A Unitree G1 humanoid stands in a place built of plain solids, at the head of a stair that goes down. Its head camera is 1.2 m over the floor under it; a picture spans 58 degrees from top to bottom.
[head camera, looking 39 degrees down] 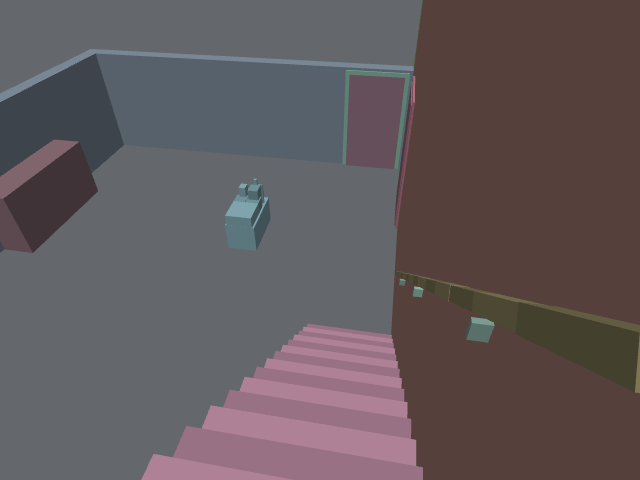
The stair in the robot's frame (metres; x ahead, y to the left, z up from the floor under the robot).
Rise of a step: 0.18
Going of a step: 0.20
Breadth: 0.98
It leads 10 degrees to the right of straight ahead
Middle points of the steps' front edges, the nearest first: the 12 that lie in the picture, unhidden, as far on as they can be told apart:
0.83 0.08 -0.54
1.03 0.05 -0.72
1.23 0.01 -0.90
1.43 -0.02 -1.08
1.63 -0.06 -1.27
1.82 -0.09 -1.45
2.02 -0.13 -1.63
2.22 -0.16 -1.81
2.42 -0.20 -1.99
2.62 -0.23 -2.17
2.81 -0.26 -2.35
3.01 -0.30 -2.53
